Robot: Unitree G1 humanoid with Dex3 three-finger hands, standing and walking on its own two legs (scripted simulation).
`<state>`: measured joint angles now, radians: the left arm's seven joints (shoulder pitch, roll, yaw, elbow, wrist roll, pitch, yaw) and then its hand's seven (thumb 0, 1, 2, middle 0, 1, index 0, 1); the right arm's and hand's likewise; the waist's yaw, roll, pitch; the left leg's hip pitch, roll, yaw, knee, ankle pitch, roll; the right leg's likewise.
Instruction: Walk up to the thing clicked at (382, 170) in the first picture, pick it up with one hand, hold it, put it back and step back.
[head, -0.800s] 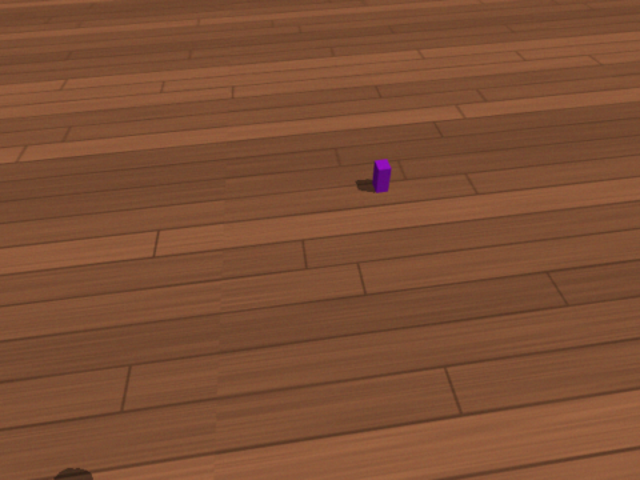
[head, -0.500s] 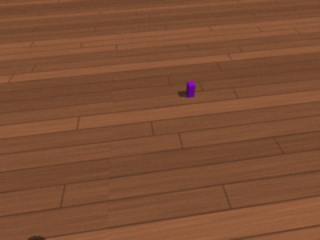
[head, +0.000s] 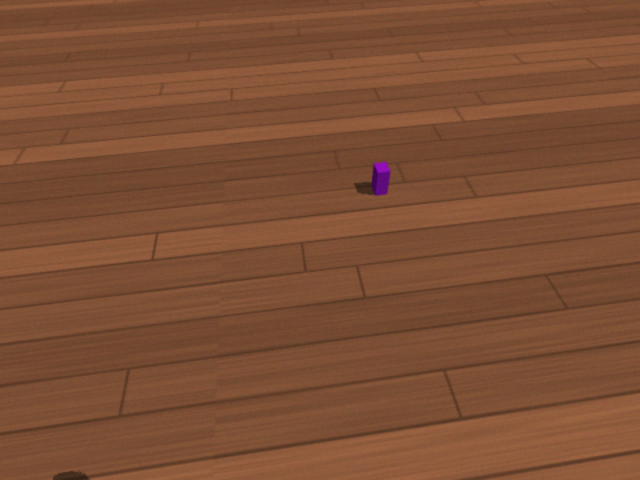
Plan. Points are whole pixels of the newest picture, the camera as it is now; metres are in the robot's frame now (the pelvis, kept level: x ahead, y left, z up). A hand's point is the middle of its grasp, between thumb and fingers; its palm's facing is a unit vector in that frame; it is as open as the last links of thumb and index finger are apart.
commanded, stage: stand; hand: left
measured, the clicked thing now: (380, 179) +1.47 -0.24 -0.71
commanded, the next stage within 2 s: walk up in 0.32 s
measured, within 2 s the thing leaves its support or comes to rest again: neither
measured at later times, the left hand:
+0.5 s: hand out of the picture +0.11 +0.26 -0.15, palm faces -0.12 -0.93 -0.36, open 7.4 cm
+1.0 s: hand (245, 385) +0.30 +0.15 -0.16, palm faces -0.21 -0.91 -0.34, open 7.4 cm
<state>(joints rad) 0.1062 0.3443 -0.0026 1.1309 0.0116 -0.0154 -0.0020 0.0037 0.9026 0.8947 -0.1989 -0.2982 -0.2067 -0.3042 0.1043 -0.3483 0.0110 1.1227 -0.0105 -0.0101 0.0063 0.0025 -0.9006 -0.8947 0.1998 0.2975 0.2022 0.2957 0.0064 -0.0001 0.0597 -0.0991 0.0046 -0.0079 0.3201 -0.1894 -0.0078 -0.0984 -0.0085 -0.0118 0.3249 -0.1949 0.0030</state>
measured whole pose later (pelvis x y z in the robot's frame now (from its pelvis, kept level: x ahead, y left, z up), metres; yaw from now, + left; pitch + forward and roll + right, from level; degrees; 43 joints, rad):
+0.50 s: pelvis +0.02 -0.02 -0.01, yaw -5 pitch -1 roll +2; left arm 0.20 0.43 0.07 1.03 0.04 0.01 -0.09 0.01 0.90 0.89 -0.20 -0.30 -0.21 -0.30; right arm 0.21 -0.39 -0.07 1.00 -0.05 -0.07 0.04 0.00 -0.90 -0.89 0.20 0.30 0.21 0.30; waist -0.01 -0.03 0.03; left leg -0.07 0.03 0.08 0.36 -0.28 0.01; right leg -0.41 -0.06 0.03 0.83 -0.38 -0.01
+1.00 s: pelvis +0.22 -0.11 -0.02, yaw -13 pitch -2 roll -2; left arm 0.35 0.40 0.06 0.89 0.02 -0.07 -0.07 0.01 0.90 0.89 -0.20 -0.30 -0.21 -0.30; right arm 0.23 -0.43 -0.07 0.91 -0.04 -0.04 0.10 0.00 -0.90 -0.89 0.20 0.30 0.20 0.30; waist 0.05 0.03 0.06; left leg -0.47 0.11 0.03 0.65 -0.20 -0.01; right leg -0.08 0.02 -0.01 0.47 -0.36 -0.01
